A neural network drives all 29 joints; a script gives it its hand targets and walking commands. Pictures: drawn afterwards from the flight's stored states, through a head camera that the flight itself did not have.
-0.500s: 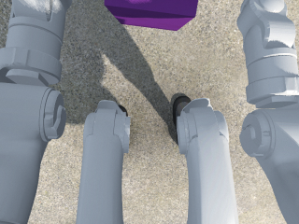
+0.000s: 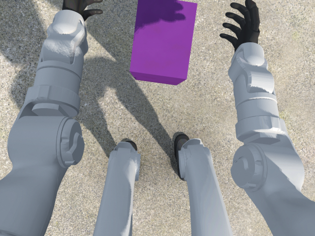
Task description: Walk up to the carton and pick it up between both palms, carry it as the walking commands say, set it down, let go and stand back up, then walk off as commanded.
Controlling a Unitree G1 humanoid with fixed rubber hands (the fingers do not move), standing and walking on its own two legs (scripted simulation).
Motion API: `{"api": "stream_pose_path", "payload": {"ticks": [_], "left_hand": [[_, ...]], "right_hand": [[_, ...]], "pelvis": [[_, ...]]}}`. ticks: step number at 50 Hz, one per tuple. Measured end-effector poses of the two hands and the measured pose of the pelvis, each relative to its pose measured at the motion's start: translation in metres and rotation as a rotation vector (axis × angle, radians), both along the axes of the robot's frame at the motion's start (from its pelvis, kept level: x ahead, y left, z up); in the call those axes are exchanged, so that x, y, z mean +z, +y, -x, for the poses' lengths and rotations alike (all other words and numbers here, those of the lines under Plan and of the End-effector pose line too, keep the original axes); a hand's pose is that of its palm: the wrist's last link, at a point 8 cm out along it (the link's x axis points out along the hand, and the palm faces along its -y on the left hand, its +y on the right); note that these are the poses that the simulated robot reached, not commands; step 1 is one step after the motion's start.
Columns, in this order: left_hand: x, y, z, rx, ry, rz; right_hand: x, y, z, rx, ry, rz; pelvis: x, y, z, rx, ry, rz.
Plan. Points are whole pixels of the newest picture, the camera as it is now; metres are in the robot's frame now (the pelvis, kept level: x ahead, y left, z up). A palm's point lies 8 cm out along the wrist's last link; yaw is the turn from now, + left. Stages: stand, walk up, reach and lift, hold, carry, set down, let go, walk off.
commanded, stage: set down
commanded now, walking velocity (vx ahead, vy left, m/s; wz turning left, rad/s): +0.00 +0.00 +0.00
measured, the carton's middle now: (161, 48) +0.58 -0.03 -0.44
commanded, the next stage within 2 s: let go in 0.46 s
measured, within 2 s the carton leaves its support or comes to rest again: neither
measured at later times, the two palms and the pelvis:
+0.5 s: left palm out of the picture +0.56 +0.14 +0.02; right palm (299, 15) +0.50 -0.19 +0.01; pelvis +0.03 -0.01 +0.12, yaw +0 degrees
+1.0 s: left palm out of the picture +0.42 +0.18 +0.09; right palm out of the picture +0.36 -0.23 +0.09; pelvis +0.08 -0.01 +0.18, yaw -1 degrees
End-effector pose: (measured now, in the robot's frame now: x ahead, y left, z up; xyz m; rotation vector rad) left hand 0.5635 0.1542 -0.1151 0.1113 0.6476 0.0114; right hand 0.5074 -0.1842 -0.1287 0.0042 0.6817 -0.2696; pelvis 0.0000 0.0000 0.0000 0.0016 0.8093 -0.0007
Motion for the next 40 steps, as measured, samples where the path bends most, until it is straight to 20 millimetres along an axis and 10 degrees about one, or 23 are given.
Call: {"api": "stream_pose_path", "payload": {"ticks": [6,21,34,40], "left_hand": [[0.040,-0.007,-0.010,-0.019,0.002,-0.004],[0.132,-0.003,-0.002,-0.014,-0.018,0.020],[0.102,0.001,0.049,0.037,0.095,-0.044],[0.134,0.023,0.093,0.043,0.094,-0.124]], "right_hand": [[0.051,-0.025,-0.012,-0.001,-0.048,0.046],[0.129,-0.006,-0.003,0.032,-0.034,-0.015],[0.127,-0.025,0.029,0.115,0.070,0.107],[0.156,-0.031,0.057,0.185,0.071,0.118]], "pelvis": [[0.029,0.002,-0.013,-0.004,0.004,0.005],[0.109,-0.006,-0.033,-0.010,-0.037,-0.006],[0.133,-0.011,-0.042,-0.006,-0.064,-0.003],[0.150,-0.011,-0.058,-0.007,-0.125,-0.009]]}}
